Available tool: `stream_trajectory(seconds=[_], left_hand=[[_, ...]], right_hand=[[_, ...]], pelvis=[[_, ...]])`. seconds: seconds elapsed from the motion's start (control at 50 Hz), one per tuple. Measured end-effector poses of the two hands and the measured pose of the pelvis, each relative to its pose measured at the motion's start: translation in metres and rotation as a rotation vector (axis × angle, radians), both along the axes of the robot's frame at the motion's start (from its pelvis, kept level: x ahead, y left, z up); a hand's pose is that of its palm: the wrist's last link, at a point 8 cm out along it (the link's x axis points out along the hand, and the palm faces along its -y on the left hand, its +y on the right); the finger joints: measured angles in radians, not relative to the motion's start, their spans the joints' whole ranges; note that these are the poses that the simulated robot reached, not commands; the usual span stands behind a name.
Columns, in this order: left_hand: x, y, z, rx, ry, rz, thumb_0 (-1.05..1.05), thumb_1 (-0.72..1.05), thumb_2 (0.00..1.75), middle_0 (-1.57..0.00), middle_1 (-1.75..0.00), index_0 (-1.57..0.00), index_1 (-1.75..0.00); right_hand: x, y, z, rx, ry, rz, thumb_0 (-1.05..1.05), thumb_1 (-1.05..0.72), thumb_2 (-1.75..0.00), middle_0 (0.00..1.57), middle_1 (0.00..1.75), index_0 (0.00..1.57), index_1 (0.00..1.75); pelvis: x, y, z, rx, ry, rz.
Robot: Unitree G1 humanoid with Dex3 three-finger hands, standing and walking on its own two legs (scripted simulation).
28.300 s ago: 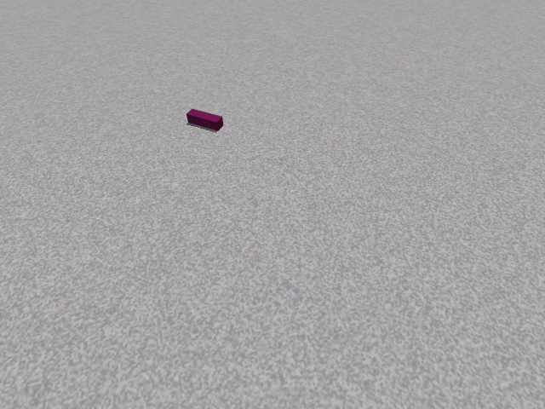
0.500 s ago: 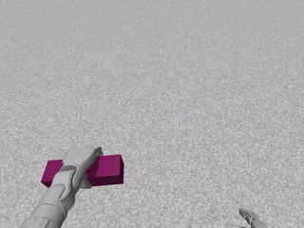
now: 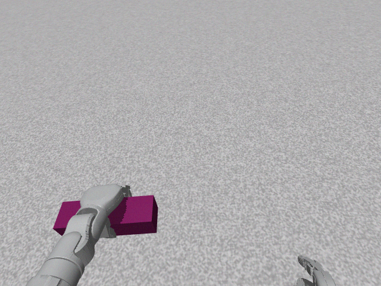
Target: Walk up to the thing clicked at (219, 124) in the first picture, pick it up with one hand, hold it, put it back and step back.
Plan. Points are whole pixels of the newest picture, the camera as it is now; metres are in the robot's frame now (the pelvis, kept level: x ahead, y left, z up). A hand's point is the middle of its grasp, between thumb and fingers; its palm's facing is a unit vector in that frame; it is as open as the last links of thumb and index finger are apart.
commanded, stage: hold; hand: left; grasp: from above
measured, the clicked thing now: (109, 217) +0.30 +0.23 -0.06
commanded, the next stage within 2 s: crouch in 0.56 s
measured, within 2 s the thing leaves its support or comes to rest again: neither
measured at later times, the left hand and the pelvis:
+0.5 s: hand (107, 218) +0.29 +0.22 -0.03, palm faces -0.43 -0.07 -0.90, open 10.0 cm; pelvis +0.00 +0.00 +0.00, yaw +0 degrees
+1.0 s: hand (111, 228) +0.28 +0.22 -0.08, palm faces -0.45 -0.04 -0.89, open 10.0 cm; pelvis -0.01 -0.01 -0.01, yaw +1 degrees
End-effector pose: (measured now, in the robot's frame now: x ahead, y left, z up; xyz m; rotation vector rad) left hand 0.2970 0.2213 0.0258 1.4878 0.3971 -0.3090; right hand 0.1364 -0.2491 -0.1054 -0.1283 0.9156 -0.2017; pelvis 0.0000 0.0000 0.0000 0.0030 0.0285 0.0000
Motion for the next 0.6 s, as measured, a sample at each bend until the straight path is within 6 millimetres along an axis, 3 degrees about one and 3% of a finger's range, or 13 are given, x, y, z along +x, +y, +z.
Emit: stream_trajectory(seconds=[0.6], left_hand=[[-0.0059,0.0031,0.004,0.002,-0.002,0.006,-0.01,-0.05,0.65,-0.58,-0.82,-0.63,-0.75]], right_hand=[[-0.0037,-0.0032,0.0008,-0.001,0.008,-0.001,0.01,-0.91,-0.9,0.2,0.3,0.2,0.3]], pelvis=[[-0.0036,-0.0034,0.002,0.002,-0.013,0.003]])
